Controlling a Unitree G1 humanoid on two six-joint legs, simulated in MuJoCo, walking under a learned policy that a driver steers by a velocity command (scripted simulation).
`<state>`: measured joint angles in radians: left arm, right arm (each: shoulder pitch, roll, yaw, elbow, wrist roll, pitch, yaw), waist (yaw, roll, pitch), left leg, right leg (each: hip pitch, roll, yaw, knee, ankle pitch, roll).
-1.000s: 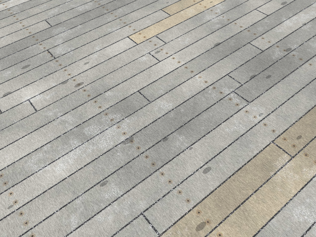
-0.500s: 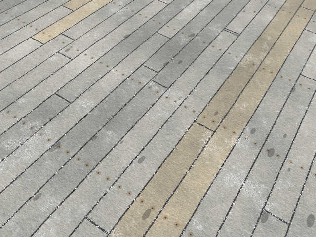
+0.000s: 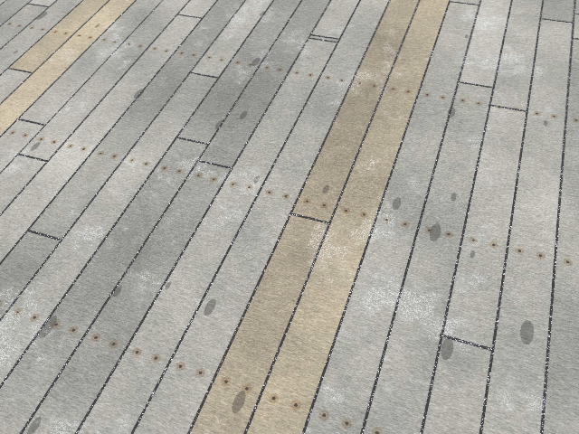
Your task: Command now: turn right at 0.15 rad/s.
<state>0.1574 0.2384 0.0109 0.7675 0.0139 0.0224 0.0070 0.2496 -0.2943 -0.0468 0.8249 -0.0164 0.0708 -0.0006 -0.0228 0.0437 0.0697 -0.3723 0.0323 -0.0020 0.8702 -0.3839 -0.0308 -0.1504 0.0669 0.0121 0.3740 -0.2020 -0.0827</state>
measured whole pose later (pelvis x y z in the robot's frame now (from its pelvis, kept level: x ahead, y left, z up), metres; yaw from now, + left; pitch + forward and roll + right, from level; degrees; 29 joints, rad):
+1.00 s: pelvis +0.25 -0.01 -0.02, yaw -1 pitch +1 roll +0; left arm 0.50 0.19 0.00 1.10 0.02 -0.09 0.01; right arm -0.04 -0.21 -0.01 0.84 -0.02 -0.04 0.03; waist 0.07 0.01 0.06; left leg -0.53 -0.01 0.11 0.58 -0.11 0.10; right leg 0.19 0.05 -0.02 0.20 -0.40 -0.06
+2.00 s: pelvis +0.80 -0.03 -0.01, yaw +9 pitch +0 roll -1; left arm 0.41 0.18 0.03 1.04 0.02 -0.11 0.02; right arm 0.11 -0.21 -0.04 0.90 -0.03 -0.02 0.04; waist 0.03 0.03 0.06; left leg -0.63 0.08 0.06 0.75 -0.01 0.07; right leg 0.07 0.06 -0.24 0.21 -0.29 -0.06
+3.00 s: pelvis +1.31 +0.15 +0.00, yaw +38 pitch +1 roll -1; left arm 0.40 0.24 0.04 0.90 0.01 -0.09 -0.02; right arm 0.15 -0.26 -0.03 0.78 -0.04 -0.03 0.05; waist 0.05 0.04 0.02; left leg -0.59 0.05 -0.03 0.84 -0.17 0.03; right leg -0.09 0.04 -0.07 0.26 -0.19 -0.05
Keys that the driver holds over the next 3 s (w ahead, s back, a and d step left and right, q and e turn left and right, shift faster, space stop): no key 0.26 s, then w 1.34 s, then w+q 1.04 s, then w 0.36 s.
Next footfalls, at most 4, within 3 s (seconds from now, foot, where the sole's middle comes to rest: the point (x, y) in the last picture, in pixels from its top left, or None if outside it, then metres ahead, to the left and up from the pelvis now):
0.16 left None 0.03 0.13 -0.78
1.02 left None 0.44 0.07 -0.78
1.58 right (356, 323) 0.75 -0.10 -0.78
2.14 left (282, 245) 1.01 0.08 -0.78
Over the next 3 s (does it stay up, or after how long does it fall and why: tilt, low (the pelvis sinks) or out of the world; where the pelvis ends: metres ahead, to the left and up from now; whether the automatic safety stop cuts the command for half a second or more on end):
stays up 1.31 0.15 0.00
